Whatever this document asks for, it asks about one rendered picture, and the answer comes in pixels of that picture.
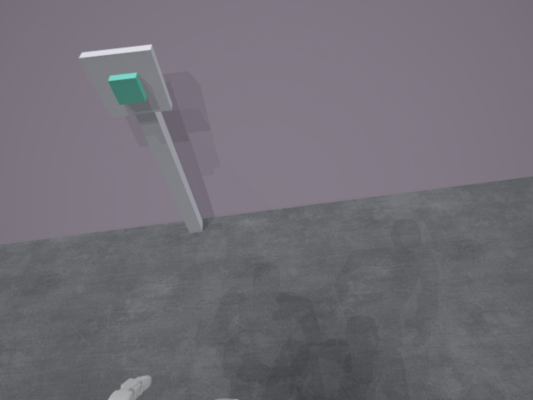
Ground panel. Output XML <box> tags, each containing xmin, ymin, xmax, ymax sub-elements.
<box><xmin>79</xmin><ymin>44</ymin><xmax>202</xmax><ymax>233</ymax></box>

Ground button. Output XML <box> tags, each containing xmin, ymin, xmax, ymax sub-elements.
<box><xmin>108</xmin><ymin>72</ymin><xmax>147</xmax><ymax>105</ymax></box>

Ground robot left hand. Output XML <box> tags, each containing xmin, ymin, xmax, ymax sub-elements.
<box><xmin>108</xmin><ymin>376</ymin><xmax>152</xmax><ymax>400</ymax></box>

